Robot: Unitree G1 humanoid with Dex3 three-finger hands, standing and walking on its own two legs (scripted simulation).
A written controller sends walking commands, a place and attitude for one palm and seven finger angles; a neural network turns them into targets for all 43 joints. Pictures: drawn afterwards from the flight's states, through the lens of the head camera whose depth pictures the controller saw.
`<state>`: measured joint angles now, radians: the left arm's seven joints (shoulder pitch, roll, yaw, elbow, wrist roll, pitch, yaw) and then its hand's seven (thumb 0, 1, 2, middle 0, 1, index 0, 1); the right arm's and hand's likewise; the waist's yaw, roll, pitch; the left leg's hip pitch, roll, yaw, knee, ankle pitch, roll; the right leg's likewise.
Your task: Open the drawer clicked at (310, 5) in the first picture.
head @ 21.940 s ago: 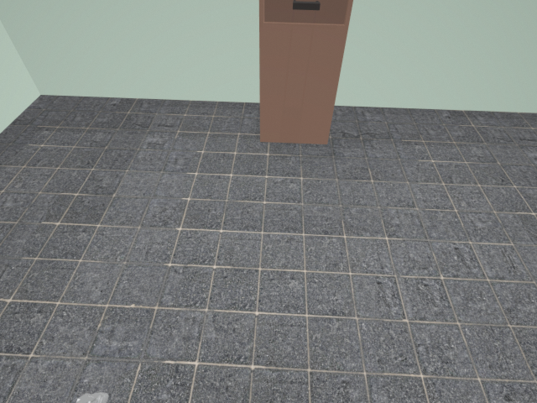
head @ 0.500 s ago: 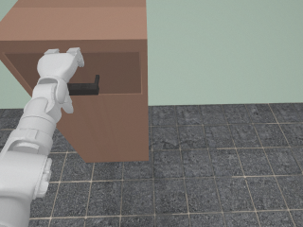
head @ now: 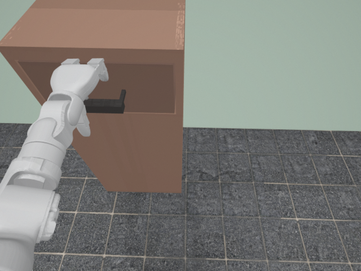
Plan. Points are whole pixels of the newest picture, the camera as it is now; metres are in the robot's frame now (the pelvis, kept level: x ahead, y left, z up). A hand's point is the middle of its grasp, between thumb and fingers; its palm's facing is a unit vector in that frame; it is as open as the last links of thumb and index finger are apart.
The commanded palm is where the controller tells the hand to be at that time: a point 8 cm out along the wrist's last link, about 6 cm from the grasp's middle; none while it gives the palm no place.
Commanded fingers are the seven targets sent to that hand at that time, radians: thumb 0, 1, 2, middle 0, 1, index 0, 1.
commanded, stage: re-aim the fingers above the handle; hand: left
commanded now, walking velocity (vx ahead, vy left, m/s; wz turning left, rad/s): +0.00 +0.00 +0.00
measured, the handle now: (102, 99) +0.53 +0.21 +0.04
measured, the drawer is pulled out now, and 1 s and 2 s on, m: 0.00 0.00 0.00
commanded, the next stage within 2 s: lower the fingers behind the handle in 1.86 s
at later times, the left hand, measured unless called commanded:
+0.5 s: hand (87, 97) +0.48 +0.22 +0.10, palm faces -0.02 -0.02 -1.00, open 13.8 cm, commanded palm +0.46 +0.22 +0.16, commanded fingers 0.00 -0.50 0.30 -0.30 -1.20 -0.30 -1.20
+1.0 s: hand (87, 93) +0.49 +0.22 +0.10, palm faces -0.02 -0.02 -1.00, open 13.7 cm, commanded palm +0.47 +0.23 +0.16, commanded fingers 0.00 -0.50 0.30 -0.30 -1.20 -0.30 -1.20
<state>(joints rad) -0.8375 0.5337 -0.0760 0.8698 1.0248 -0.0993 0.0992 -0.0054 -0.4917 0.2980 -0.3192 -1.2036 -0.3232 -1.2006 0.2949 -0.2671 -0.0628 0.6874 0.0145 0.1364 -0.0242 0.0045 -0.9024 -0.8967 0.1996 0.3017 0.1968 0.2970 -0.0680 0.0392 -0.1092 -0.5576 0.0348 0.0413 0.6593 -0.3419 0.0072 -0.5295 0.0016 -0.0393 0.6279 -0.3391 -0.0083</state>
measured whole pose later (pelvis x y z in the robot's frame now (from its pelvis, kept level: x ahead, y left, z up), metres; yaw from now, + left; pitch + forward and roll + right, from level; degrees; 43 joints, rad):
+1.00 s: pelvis -0.01 +0.01 +0.00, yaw -1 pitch +15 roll -1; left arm -0.90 0.55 -0.04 0.95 1.06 -0.09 0.11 0.00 -0.49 0.30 -0.32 -1.21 -0.35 -1.22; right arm 0.34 -0.26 -0.05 0.69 0.01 0.12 -0.03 0.00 -0.90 -0.90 0.20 0.30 0.20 0.30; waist -0.09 0.04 -0.11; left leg -0.59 0.03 0.07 0.67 -0.34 0.02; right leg -0.57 0.00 -0.01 0.64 -0.33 0.00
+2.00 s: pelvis +0.00 +0.01 +0.00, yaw -2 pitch +14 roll -1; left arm -0.84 0.57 -0.02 0.91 1.04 -0.08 0.08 0.00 -0.49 0.30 -0.32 -1.21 -0.33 -1.21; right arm 0.35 -0.26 -0.05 0.68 0.02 0.14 -0.03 0.01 -0.90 -0.90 0.20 0.30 0.20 0.30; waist -0.09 0.05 -0.12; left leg -0.57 0.04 0.07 0.67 -0.34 0.02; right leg -0.56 0.01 -0.01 0.63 -0.33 0.00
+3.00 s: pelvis -0.02 +0.01 -0.01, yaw -2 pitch +18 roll -1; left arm -0.90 0.55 -0.04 1.06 1.10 -0.07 0.22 0.00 -0.49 0.30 -0.30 -1.24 -0.33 -1.23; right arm 0.37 -0.25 -0.05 0.69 0.00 0.12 -0.03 0.00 -0.90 -0.90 0.20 0.30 0.20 0.30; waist -0.13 0.03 -0.13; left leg -0.73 0.04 0.07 0.78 -0.37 0.03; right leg -0.70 0.01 -0.01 0.73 -0.35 0.01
